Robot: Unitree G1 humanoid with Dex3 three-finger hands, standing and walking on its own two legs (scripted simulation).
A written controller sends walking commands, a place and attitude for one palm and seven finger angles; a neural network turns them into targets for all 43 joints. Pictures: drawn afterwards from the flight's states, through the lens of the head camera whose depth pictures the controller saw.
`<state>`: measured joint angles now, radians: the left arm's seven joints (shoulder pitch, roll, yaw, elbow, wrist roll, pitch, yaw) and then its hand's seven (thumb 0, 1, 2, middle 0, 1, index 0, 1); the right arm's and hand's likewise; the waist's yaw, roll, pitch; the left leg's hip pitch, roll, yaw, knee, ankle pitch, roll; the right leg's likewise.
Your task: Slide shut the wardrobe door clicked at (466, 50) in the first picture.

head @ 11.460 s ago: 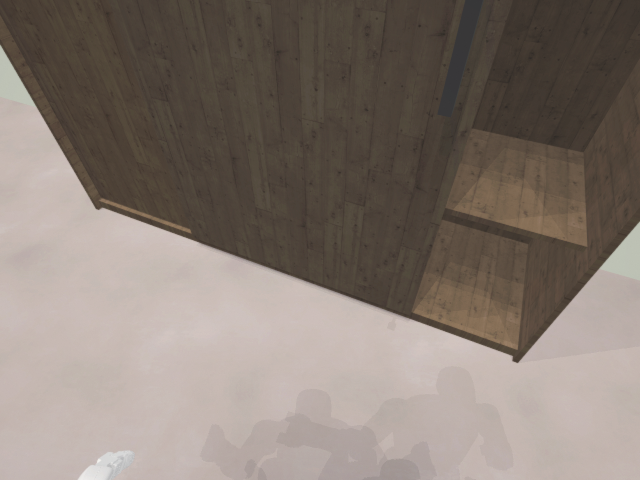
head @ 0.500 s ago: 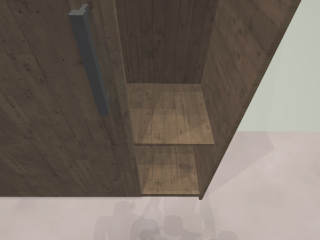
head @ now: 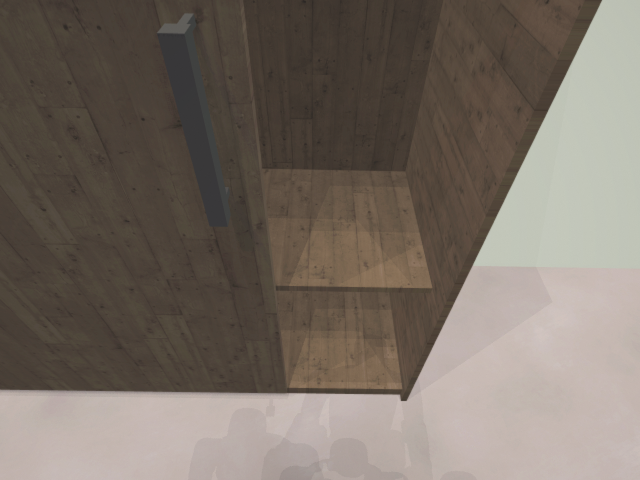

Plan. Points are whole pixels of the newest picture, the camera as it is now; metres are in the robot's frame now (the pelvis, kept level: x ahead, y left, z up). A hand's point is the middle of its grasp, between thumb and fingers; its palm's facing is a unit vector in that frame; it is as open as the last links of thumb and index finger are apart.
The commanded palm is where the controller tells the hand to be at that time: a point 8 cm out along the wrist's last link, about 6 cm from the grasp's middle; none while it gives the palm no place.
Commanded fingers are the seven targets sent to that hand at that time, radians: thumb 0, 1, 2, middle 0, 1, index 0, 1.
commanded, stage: look again from close up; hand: left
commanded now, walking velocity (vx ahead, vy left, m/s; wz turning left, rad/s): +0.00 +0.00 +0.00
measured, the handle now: (206, 133) +0.47 +0.18 +0.21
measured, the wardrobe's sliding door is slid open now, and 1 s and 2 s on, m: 0.36 0.36 0.36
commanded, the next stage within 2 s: none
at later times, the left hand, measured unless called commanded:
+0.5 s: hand out of the picture -0.04 +0.16 -0.18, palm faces +0.04 -0.99 -0.16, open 7.4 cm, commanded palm none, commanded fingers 0.00 0.90 0.90 -0.20 -0.30 -0.20 -0.30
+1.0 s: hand out of the picture -0.05 +0.16 -0.18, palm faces +0.06 -0.99 -0.16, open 7.4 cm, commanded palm none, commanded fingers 0.00 0.90 0.90 -0.20 -0.30 -0.20 -0.30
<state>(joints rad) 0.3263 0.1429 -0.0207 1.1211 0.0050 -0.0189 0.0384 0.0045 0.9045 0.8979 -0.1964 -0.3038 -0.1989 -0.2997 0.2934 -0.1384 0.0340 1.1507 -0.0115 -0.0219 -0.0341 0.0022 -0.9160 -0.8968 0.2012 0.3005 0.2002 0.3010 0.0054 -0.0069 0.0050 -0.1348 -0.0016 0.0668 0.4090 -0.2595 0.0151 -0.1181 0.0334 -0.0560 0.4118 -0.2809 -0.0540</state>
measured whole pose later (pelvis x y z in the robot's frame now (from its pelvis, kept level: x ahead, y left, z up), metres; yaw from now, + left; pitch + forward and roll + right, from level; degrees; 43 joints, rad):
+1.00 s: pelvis -0.01 +0.01 +0.00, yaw +1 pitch -1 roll +0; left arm 0.35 0.12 -0.02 1.13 0.01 -0.02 0.04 0.00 0.91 0.90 -0.20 -0.30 -0.20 -0.30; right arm 0.32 -0.12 0.03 1.15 -0.01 -0.03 -0.04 0.00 -0.91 -0.90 0.20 0.30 0.20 0.30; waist 0.01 0.00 0.01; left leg -0.16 -0.02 0.06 0.41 -0.24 0.03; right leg -0.15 0.02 -0.06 0.43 -0.27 -0.04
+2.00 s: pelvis -0.02 -0.01 +0.00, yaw +1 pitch -1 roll +1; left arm 0.37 0.10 -0.01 1.13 0.01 -0.03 0.04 0.00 0.91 0.90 -0.20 -0.30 -0.20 -0.30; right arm 0.32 -0.11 0.03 1.15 -0.01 -0.02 -0.04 0.00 -0.91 -0.90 0.20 0.30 0.20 0.30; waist 0.01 0.00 0.00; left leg -0.17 0.00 0.04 0.41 -0.23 0.01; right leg -0.15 0.04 -0.08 0.42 -0.26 -0.07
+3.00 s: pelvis -0.01 -0.02 +0.00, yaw +2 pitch -1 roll +1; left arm 0.38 0.10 -0.01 1.14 0.00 -0.03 0.04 0.00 0.91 0.90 -0.20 -0.30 -0.20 -0.30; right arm 0.33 -0.10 0.03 1.15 -0.01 -0.02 -0.04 0.00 -0.91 -0.90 0.20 0.30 0.20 0.30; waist 0.02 0.00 0.00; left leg -0.17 0.02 0.03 0.42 -0.24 -0.02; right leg -0.14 0.06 -0.09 0.41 -0.26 -0.09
